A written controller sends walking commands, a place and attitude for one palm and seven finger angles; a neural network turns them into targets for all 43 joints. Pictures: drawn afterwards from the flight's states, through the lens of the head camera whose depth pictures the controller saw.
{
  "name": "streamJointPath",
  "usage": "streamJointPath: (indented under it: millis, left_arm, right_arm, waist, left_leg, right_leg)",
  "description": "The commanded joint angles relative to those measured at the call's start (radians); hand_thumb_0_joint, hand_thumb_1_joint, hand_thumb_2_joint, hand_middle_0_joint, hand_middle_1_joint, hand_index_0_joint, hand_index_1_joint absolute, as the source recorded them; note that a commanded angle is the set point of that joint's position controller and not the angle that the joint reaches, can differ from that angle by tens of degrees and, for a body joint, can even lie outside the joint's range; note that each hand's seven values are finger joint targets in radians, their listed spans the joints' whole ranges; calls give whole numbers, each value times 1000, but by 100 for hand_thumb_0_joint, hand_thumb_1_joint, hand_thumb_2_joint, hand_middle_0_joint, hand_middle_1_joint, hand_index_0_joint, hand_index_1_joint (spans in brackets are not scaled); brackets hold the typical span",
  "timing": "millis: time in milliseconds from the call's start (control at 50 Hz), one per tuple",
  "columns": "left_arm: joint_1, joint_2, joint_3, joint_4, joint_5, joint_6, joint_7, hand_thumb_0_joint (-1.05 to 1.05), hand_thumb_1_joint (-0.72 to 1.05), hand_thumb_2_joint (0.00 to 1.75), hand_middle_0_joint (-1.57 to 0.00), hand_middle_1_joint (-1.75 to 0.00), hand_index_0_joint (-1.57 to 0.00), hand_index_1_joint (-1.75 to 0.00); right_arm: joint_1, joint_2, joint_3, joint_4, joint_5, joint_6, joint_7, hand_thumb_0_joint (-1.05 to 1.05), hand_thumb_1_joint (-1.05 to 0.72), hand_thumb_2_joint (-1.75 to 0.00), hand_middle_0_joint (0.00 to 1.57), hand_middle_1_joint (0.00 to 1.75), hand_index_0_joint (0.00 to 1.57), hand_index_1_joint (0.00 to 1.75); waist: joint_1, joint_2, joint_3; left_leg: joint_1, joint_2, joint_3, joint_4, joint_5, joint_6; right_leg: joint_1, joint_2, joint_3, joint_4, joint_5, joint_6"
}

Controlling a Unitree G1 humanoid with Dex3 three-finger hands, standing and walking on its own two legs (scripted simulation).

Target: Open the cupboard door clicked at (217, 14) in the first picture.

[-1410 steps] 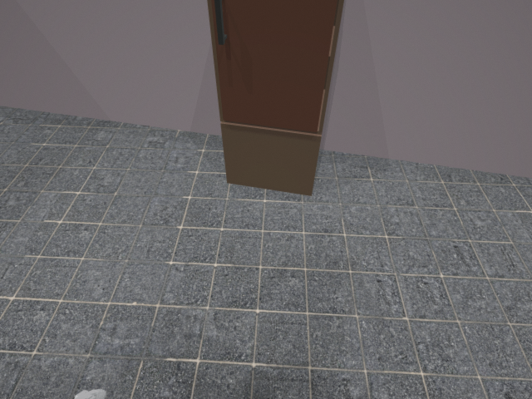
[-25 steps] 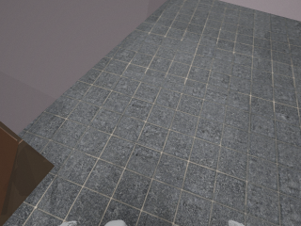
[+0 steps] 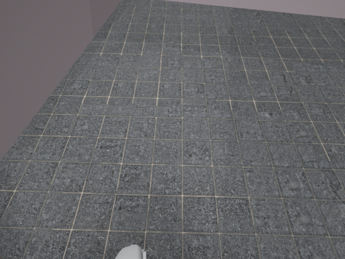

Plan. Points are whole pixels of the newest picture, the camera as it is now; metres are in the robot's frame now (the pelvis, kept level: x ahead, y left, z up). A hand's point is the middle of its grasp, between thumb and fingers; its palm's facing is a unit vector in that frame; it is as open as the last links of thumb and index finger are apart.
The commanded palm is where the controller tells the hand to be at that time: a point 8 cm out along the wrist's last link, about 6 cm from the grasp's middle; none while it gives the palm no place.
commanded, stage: walk to a spot facing it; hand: left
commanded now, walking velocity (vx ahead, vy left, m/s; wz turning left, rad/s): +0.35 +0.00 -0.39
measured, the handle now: out of the picture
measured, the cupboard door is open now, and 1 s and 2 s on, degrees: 39 39 39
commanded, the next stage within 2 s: turn to face it in 0.76 s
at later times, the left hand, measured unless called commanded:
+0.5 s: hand (145, 162) +0.41 +0.11 -0.16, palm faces -0.29 -0.93 -0.20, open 7.4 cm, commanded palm none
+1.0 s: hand (155, 135) +0.53 +0.08 -0.17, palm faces -0.25 -0.95 -0.18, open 7.4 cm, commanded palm none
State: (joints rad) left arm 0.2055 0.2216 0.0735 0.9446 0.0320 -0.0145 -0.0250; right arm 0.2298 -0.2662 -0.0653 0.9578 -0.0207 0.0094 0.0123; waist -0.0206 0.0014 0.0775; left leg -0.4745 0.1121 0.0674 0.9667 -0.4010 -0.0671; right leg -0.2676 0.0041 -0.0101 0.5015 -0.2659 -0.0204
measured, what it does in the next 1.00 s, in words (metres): walks ahead, turning right: left foot, then right foot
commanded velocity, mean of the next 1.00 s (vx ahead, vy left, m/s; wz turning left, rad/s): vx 0.28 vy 0.00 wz -0.12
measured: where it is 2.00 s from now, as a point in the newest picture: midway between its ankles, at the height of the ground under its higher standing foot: (203, 185)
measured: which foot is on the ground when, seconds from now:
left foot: up 0.00-0.10, down 0.12-0.48, up 0.50-0.80, down 0.82-1.00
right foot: down 0.00-0.12, up 0.14-0.48, down 0.50-0.82, up 0.84-1.00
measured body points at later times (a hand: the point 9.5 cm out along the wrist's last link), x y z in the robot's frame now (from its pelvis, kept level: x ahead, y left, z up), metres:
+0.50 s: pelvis +0.22 -0.04 -0.01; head +0.26 -0.05 +0.43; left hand +0.43 +0.16 -0.14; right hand +0.06 -0.22 -0.16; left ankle +0.13 +0.13 -0.73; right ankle +0.27 -0.16 -0.74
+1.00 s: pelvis +0.44 -0.09 +0.00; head +0.47 -0.09 +0.45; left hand +0.54 +0.13 -0.15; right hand +0.41 -0.32 -0.15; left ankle +0.48 +0.03 -0.74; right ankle +0.39 -0.20 -0.70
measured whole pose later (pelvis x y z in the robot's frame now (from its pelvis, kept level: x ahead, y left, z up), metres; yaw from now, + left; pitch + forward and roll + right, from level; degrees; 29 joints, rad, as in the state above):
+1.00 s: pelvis +0.44 -0.09 +0.00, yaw -16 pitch +1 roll +0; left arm 0.22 0.19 0.06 1.07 0.03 -0.01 -0.02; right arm 0.25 -0.16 -0.04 1.02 -0.03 -0.07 -0.02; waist -0.01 0.00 0.04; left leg -0.26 0.08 0.12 0.50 -0.24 -0.01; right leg -0.39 -0.06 -0.09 0.85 -0.39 0.01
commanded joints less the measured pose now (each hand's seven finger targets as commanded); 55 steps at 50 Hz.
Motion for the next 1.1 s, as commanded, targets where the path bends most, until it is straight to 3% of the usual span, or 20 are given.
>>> streamJointPath:
  millis: [0, 60, 80, 100, 120, 180, 260, 380, 420, 440, 460, 480, 580, 740, 760, 800, 920, 1000, 1040, 1080]
  left_arm:
    - [23, 195, 46, -37, -4, -28, 7, 0, 90, 90, -20, -30, -20, -30]
    - [-11, 161, 43, -37, -13, -21, 2, 0, 90, 90, -20, -30, -20, -30]
    - [-16, 115, 32, -47, -11, -20, -2, 0, 90, 90, -20, -30, -20, -30]
    - [0, 47, 16, -70, -21, -19, -10, 0, 90, 90, -20, -30, -20, -30]
    - [-83, 68, 17, -106, -13, -31, -12, 0, 90, 90, -20, -30, -20, -30]
    - [-129, 50, 17, -81, 2, -33, -28, 0, 90, 90, -20, -30, -20, -30]
    - [-126, -2, -6, -69, -2, -7, -42, 0, 90, 90, -20, -30, -20, -30]
    - [-205, 11, -5, -83, -1, -9, -37, 0, 90, 90, -20, -30, -20, -30]
    - [-71, 42, 8, -34, 0, -15, -30, 0, 90, 90, -20, -30, -20, -30]
    - [95, 91, 25, 21, 2, -26, -20, 0, 90, 90, -20, -30, -20, -30]
    - [280, 216, 62, 73, 8, -36, -1, 0, 90, 90, -20, -30, -20, -30]
    - [313, 261, 68, 85, -22, -31, 12, 0, 90, 90, -20, -30, -20, -30]
    - [1, 91, 17, 22, -8, -38, 32, 0, 90, 90, -20, -30, -20, -30]
    - [51, 100, 23, 75, -19, -49, 16, 0, 90, 90, -20, -30, -20, -30]
    - [49, 77, 17, 68, -20, -46, 13, 0, 90, 90, -20, -30, -20, -30]
    - [45, 11, -5, 20, -21, -48, 9, 0, 90, 90, -20, -30, -20, -30]
    - [-3, -21, -18, 40, -13, -27, 0, 0, 90, 90, -20, -30, -20, -30]
    - [122, 29, -8, 88, -11, -35, 13, 0, 90, 90, -20, -30, -20, -30]
    - [150, 183, 23, 87, -7, -30, 31, 0, 90, 90, -20, -30, -20, -30]
    - [116, 169, 32, 66, -3, -18, 42, 0, 90, 90, -20, -30, -20, -30]
  right_arm:
    - [-35, -18, -2, -102, -1, -50, 4, 0, -90, -90, 20, 30, 20, 30]
    - [69, -55, -7, -64, -2, -72, -10, 0, -90, -90, 20, 30, 20, 30]
    - [171, -113, -23, -34, -5, -78, -21, 0, -90, -90, 20, 30, 20, 30]
    - [303, -233, -49, -12, -32, -84, -32, 0, -90, -90, 20, 30, 20, 30]
    - [344, -233, -43, -6, -31, -78, -38, 0, -90, -90, 20, 30, 20, 30]
    - [190, -99, -10, -31, -22, -92, -36, 0, -90, -90, 20, 30, 20, 30]
    - [212, -75, -1, 8, -17, -101, -37, 0, -90, -90, 20, 30, 20, 30]
    - [249, -61, -2, 50, -22, -79, -26, 0, -90, -90, 20, 30, 20, 30]
    - [223, -70, 2, 56, -17, -71, -27, 0, -90, -90, 20, 30, 20, 30]
    - [195, -58, 7, 54, -6, -73, -22, 0, -90, -90, 20, 30, 20, 30]
    - [180, 5, 18, 20, 15, -79, -14, 0, -90, -90, 20, 30, 20, 30]
    - [103, 2, 16, -17, 18, -76, -15, 0, -90, -90, 20, 30, 20, 30]
    - [133, 47, 3, 55, -7, -40, -11, 0, -90, -90, 20, 30, 20, 30]
    - [111, 28, -1, 45, -9, -70, 1, 0, -90, -90, 20, 30, 20, 30]
    - [191, -21, -12, 70, -11, -79, -6, 0, -90, -90, 20, 30, 20, 30]
    - [390, -175, -43, 99, -33, -74, -27, 0, -90, -90, 20, 30, 20, 30]
    - [132, -46, 4, 60, -17, -82, -39, 0, -90, -90, 20, 30, 20, 30]
    - [57, -43, -2, 54, 6, -53, -35, 0, -90, -90, 20, 30, 20, 30]
    - [40, 26, 12, 24, 8, -34, -20, 0, -90, -90, 20, 30, 20, 30]
    - [-15, 34, -2, 10, 6, -10, -17, 0, -90, -90, 20, 30, 20, 30]
  waist:
    - [23, -130, -66]
    - [-35, -70, -70]
    - [-81, 90, -111]
    - [-128, 363, -157]
    - [-143, 257, -124]
    - [-46, 156, 31]
    - [-23, 156, -76]
    - [-33, 140, -26]
    - [48, 75, -70]
    - [127, 5, -143]
    - [196, -254, -265]
    - [192, -258, -232]
    - [-1, -166, -37]
    - [-28, -31, -43]
    - [-65, 65, -83]
    - [-131, 294, -179]
    - [0, 156, -60]
    - [56, 19, -124]
    - [69, -252, -101]
    - [83, -316, -60]
  left_leg:
    - [59, -48, 23, -261, 85, 5]
    - [343, -67, 42, -478, 186, 12]
    - [506, 30, -99, -558, 56, 49]
    - [636, 320, -481, -697, -126, 168]
    - [611, 430, -641, -769, -149, 265]
    - [383, 315, -367, -774, 66, 212]
    - [423, 197, -19, -725, 409, 157]
    - [386, 215, 59, -709, 380, 147]
    - [326, 190, 101, -541, 516, 120]
    - [189, 139, 152, -318, 544, 86]
    - [-95, 4, 226, 39, 211, 37]
    - [-233, -45, 84, 276, -214, 35]
    - [-27, 77, -20, 59, 1, 23]
    - [264, -32, 70, -463, 247, 26]
    - [406, 8, 3, -508, 223, 54]
    - [623, 390, -508, -693, 136, 256]
    - [252, 192, -109, -672, 579, 195]
    - [120, 55, -75, -516, 297, 114]
    - [-40, -87, 60, -280, -89, 30]
    - [-73, -69, 17, 8, -199, 34]
  right_leg:
    - [47, -207, 250, -233, -29, -165]
    - [-95, -138, 209, -122, -107, -111]
    - [-215, -63, 166, 65, -139, -71]
    - [-417, 68, -10, 417, -302, -10]
    - [-506, 12, 47, 612, -324, -16]
    - [-520, -103, 53, 743, -92, 1]
    - [-363, -95, -35, 450, -4, 17]
    - [-171, -43, -122, 151, 36, -8]
    - [72, 2, -155, 66, 58, -35]
    - [338, -31, -84, 34, 37, -77]
    - [602, -306, 320, -75, -67, -182]
    - [557, -459, 569, -239, 17, -264]
    - [16, -290, 167, -303, -1, -172]
    - [3, -183, 87, -166, 18, -112]
    - [-62, -131, 49, -7, 48, -84]
    - [-362, 40, -70, 556, -328, -12]
    - [-159, -99, -41, 345, -139, 37]
    - [181, -65, -86, -46, 110, 48]
    - [224, -412, 232, -227, 98, -81]
    - [152, -453, 241, -254, 170, -142]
